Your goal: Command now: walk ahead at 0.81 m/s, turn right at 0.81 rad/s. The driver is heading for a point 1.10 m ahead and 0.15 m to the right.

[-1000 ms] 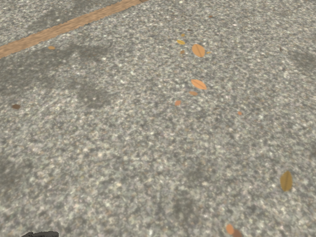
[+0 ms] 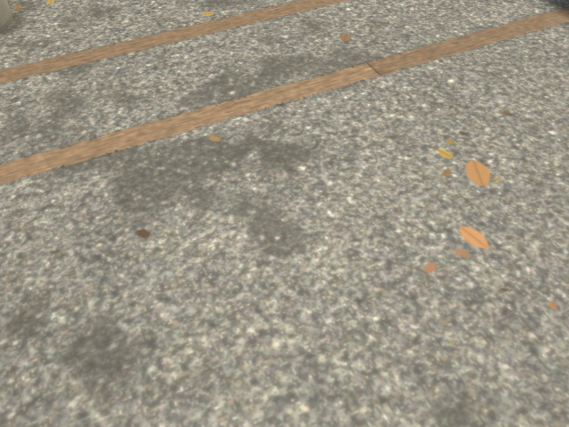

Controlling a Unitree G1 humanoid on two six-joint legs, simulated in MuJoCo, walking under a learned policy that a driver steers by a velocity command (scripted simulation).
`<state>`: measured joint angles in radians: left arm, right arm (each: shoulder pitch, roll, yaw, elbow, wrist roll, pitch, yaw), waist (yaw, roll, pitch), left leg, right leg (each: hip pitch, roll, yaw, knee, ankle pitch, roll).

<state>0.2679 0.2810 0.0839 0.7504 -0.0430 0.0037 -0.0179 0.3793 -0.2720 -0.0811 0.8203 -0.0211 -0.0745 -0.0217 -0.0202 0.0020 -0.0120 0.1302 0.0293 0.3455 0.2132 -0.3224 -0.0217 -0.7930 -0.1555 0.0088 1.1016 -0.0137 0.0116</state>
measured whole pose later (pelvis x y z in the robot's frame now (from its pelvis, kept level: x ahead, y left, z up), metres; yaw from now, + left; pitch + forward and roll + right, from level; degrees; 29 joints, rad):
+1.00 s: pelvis +0.82 -0.27 +0.00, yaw -5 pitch +0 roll +0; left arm -0.01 0.25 -0.01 0.55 0.03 -0.15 0.00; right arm 0.49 -0.23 -0.04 0.79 0.04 -0.08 0.01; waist -0.11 -0.02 0.05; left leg -0.03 -0.19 -0.22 0.35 -0.28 0.14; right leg -0.69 -0.06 0.19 0.68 0.03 0.04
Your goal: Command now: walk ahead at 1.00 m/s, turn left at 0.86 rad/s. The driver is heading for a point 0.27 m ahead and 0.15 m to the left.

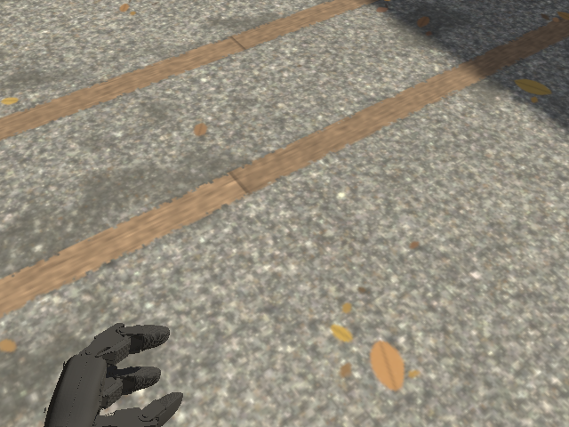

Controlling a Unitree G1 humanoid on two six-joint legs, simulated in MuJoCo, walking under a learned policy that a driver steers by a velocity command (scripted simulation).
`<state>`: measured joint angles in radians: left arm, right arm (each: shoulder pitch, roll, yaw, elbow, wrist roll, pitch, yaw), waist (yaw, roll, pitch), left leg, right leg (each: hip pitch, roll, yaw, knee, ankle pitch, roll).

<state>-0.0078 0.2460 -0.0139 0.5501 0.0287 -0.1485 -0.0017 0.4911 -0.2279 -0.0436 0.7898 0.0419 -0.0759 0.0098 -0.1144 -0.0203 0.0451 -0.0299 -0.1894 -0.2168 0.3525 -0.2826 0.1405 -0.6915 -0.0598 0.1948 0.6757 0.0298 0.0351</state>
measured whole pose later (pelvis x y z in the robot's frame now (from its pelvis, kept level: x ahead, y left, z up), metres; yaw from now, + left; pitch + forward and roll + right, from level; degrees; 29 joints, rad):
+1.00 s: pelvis +0.45 -0.02 -0.01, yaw +17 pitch -1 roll +0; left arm 0.22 0.23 0.00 0.85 0.02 -0.02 0.02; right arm 0.22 -0.24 -0.03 0.82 -0.02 0.01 -0.01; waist -0.01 0.01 0.01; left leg -0.31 -0.02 -0.05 0.52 -0.19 -0.01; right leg -0.23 -0.02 0.01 0.56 -0.31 0.01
